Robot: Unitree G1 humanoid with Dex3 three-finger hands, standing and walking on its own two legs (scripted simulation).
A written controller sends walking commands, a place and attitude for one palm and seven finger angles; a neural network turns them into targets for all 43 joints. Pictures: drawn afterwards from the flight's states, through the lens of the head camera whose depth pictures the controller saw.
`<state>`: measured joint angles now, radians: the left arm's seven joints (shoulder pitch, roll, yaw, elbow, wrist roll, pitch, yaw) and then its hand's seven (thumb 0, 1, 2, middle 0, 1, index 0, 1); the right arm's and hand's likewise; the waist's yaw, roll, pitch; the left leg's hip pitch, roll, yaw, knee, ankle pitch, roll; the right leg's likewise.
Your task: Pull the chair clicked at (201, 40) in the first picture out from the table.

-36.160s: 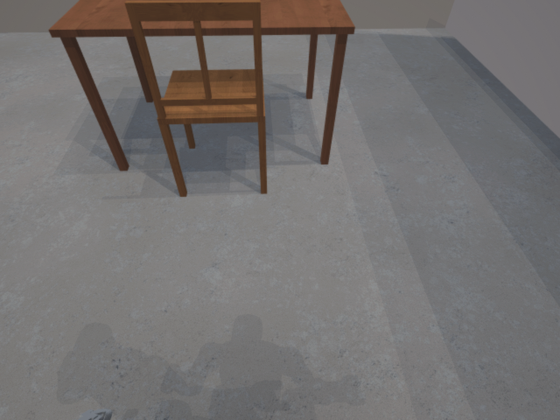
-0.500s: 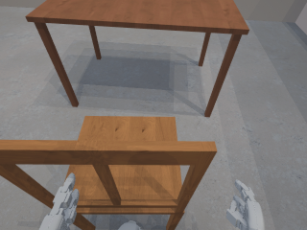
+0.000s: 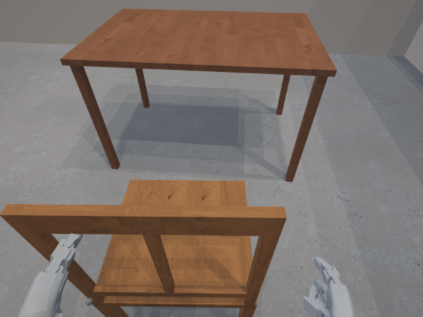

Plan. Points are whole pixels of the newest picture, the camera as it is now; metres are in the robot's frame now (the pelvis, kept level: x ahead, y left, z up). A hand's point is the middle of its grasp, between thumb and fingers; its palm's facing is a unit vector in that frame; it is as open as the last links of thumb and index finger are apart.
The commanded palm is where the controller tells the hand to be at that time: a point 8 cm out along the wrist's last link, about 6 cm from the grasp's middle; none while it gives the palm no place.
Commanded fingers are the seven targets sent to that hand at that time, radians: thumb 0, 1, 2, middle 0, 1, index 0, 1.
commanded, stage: draw the hand back to the body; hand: left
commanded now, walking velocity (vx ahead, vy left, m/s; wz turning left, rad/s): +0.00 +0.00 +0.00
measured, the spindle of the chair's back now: (161, 264) +0.24 +0.14 -0.05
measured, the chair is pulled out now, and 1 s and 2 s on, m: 0.65 0.64 0.64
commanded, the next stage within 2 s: step back with the hand held close in 0.86 s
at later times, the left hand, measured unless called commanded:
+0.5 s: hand (68, 279) +0.15 +0.24 +0.08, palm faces +0.23 -0.80 -0.55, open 7.7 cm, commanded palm +0.15 +0.29 +0.21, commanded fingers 0.00 0.90 0.90 -0.20 -0.30 -0.20 -0.30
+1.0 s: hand (75, 278) +0.15 +0.23 +0.08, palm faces +0.28 -0.79 -0.54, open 6.7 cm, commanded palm +0.16 +0.27 +0.21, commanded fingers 0.00 0.90 0.90 -0.20 -0.30 -0.20 -0.30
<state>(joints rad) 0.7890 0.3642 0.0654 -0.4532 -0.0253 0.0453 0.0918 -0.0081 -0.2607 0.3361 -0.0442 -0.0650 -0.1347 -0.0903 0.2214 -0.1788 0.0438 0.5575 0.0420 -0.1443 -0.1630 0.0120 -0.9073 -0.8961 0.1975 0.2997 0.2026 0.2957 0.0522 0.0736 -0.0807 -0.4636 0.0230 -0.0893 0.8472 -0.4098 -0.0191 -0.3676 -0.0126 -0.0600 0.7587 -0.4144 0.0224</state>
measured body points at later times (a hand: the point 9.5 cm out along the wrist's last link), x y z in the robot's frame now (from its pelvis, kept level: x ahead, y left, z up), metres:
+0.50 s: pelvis +0.03 -0.02 +0.03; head +0.03 -0.04 +0.47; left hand +0.14 +0.28 +0.11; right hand +0.23 -0.22 -0.06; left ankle +0.02 +0.13 -0.71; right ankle -0.01 -0.14 -0.71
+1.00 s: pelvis +0.03 -0.03 +0.02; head +0.03 -0.06 +0.47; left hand +0.14 +0.27 +0.11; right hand +0.24 -0.24 -0.06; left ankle +0.02 +0.13 -0.71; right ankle -0.01 -0.14 -0.71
